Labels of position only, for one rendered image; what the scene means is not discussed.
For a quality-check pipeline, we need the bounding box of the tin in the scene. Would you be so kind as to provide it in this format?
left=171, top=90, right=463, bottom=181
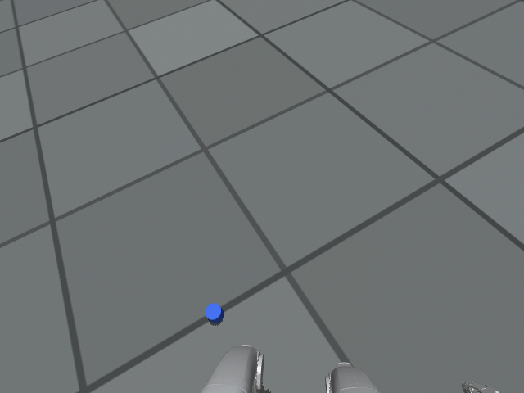
left=205, top=303, right=224, bottom=323

